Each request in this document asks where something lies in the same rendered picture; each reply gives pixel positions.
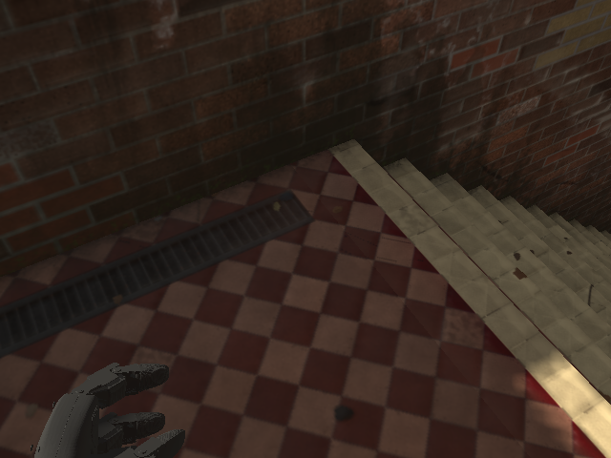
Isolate stairs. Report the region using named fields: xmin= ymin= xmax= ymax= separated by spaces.
xmin=382 ymin=158 xmax=611 ymax=405

